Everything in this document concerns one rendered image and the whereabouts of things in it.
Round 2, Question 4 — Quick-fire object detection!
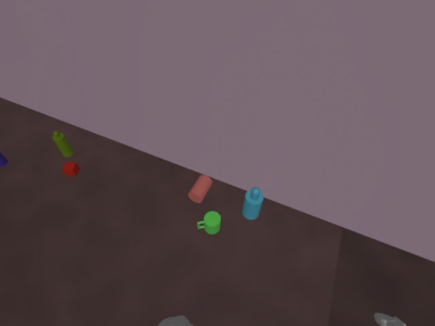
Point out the right robot hand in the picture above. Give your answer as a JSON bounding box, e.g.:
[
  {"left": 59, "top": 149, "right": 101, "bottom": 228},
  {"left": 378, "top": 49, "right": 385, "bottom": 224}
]
[{"left": 374, "top": 312, "right": 406, "bottom": 326}]

